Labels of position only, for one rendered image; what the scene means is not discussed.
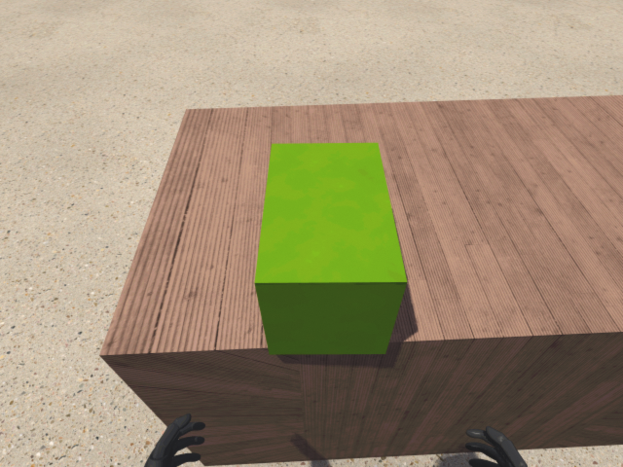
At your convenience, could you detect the pedestal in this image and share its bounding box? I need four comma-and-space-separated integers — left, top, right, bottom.
99, 95, 623, 466

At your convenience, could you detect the robot right hand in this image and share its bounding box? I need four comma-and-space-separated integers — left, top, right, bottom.
465, 426, 528, 467

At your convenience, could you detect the robot left hand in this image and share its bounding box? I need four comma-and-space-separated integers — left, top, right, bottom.
144, 413, 205, 467

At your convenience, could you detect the carton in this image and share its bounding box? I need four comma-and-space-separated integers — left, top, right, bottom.
254, 143, 407, 355

